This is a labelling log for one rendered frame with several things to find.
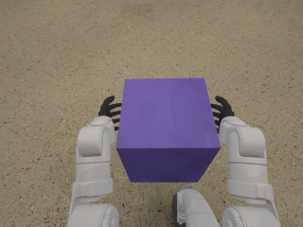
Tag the robot right forearm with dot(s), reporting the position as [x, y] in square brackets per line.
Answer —
[248, 176]

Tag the carton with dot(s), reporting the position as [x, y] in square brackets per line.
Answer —
[167, 132]

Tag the robot right shin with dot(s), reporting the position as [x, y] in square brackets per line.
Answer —
[182, 217]

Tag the left robot upper arm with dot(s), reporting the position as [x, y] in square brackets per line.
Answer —
[94, 215]

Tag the right robot upper arm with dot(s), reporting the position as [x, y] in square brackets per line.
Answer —
[248, 216]

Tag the robot left forearm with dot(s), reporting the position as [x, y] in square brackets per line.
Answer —
[93, 156]

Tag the right robot hand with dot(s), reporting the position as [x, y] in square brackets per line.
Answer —
[225, 110]

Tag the left robot hand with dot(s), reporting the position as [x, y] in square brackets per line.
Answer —
[105, 109]

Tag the robot right thigh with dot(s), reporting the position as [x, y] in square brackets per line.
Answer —
[196, 209]

